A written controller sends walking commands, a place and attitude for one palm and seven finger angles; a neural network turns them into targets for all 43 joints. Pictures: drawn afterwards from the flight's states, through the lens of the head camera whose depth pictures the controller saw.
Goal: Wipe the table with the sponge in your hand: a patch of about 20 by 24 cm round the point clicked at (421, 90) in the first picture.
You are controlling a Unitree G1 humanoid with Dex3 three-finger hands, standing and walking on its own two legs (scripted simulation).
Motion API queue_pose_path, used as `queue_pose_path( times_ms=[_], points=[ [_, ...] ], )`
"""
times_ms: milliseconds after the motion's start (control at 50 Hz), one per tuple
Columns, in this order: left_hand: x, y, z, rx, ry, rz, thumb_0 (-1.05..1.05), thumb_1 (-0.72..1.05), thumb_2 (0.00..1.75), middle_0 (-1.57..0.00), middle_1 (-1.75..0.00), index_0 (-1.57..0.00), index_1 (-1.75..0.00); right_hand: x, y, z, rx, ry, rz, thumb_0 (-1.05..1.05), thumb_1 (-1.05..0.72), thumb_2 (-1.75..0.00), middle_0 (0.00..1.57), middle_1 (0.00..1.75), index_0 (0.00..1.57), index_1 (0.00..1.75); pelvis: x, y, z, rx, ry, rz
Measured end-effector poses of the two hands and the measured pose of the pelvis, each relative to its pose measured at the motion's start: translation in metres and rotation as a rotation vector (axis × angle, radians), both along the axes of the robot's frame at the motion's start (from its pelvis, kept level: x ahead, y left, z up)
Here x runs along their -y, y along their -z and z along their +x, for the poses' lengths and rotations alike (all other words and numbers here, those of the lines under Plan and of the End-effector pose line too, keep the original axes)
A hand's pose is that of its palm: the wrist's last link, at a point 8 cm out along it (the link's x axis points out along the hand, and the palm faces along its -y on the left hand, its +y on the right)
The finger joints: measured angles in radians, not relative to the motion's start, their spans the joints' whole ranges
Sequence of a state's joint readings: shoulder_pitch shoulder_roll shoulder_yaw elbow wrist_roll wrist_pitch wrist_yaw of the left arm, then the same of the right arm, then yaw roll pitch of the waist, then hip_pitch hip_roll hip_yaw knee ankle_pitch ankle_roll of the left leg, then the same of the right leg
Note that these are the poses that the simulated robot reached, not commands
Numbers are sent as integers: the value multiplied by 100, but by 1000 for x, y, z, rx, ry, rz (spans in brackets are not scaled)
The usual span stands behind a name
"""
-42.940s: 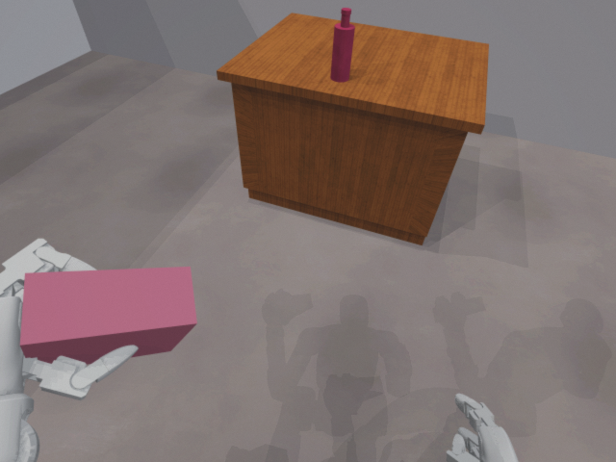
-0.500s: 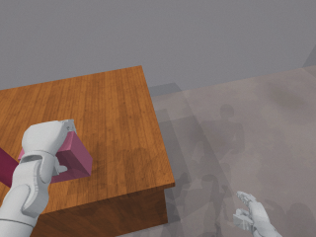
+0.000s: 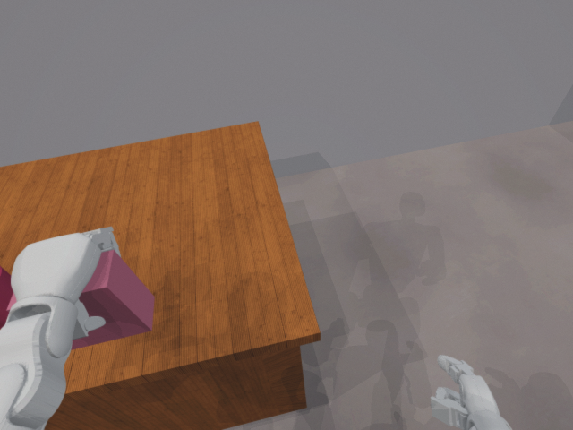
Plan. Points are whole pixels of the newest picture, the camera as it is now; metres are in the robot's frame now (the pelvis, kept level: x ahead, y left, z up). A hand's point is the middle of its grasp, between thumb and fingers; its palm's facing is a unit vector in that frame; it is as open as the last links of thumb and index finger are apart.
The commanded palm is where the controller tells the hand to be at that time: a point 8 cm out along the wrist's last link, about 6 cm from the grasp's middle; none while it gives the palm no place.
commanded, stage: bring the sponge back beside the body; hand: left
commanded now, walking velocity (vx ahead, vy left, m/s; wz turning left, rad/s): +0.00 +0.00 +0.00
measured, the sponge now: (99, 309) +0.24 +0.32 +0.05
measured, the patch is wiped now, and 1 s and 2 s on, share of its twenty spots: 1.00 1.00 1.00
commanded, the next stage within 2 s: step back with the hand held close in 1.20 s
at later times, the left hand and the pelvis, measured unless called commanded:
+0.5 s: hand (75, 317) +0.20 +0.30 +0.10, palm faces +0.00 -0.09 -1.00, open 9.7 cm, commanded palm +0.17 +0.29 +0.17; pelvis -0.01 +0.00 +0.00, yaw +0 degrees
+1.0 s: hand (85, 343) +0.17 +0.27 +0.10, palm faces -0.01 -0.09 -1.00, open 9.7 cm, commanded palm +0.14 +0.28 +0.18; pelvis -0.01 -0.01 +0.00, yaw +0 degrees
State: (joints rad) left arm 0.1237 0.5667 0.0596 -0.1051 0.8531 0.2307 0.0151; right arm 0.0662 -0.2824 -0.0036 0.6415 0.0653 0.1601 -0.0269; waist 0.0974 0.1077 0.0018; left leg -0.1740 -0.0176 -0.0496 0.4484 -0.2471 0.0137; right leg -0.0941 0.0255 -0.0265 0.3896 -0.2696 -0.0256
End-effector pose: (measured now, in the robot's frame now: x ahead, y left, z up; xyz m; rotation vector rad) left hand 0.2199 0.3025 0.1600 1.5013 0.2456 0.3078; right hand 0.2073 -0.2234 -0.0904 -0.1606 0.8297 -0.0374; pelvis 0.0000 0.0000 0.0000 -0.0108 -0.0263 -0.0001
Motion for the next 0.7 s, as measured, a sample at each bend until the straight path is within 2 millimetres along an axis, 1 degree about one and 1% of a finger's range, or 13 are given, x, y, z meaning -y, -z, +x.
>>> queue_pose_path(
  times_ms=[80,180,240,300,380,460,580,640,700],
  points=[
    [0,5,-7,-31,-30,-28,0,-48,107,-76,-135,-77,-137,-9,-4,8,31,-21,16,1,-91,-89,20,30,20,30,-1,0,-2,2,-5,0],
    [13,11,-14,-63,25,-44,0,-48,107,-76,-135,-77,-137,-17,-11,16,66,-48,16,1,-91,-89,20,30,20,30,-2,0,-4,11,-7,-1],
    [18,7,-18,-45,62,-28,0,-48,107,-76,-135,-77,-137,-21,-14,17,76,-61,14,1,-91,-89,20,30,20,30,-1,0,-5,18,-5,-1],
    [16,0,-22,-14,60,-9,0,-48,107,-76,-135,-77,-137,-22,-15,17,75,-68,17,1,-91,-89,20,30,20,30,0,0,-6,23,-3,-2],
    [8,-6,-29,7,7,-7,0,-48,107,-76,-135,-77,-137,-21,-14,14,68,-69,25,1,-91,-89,20,30,20,30,1,-1,-8,26,-2,-2],
    [5,-2,-36,-25,-32,-31,0,-48,107,-76,-135,-77,-137,-18,-12,11,64,-65,26,1,-91,-89,20,30,20,30,1,-1,-9,25,-4,-1],
    [22,7,-45,-66,35,-53,0,-48,107,-76,-135,-77,-137,-12,-11,5,67,-57,7,1,-91,-89,20,30,20,30,3,0,-11,32,-4,-2],
    [30,3,-48,-46,82,-33,0,-48,107,-76,-135,-77,-137,-9,-11,3,69,-53,3,1,-91,-89,20,30,20,30,4,0,-11,37,0,-2],
    [32,-5,-52,-11,91,-10,0,-48,107,-76,-135,-77,-137,-8,-10,1,67,-49,10,1,-91,-89,20,30,20,30,6,0,-11,41,4,-2]
  ],
)
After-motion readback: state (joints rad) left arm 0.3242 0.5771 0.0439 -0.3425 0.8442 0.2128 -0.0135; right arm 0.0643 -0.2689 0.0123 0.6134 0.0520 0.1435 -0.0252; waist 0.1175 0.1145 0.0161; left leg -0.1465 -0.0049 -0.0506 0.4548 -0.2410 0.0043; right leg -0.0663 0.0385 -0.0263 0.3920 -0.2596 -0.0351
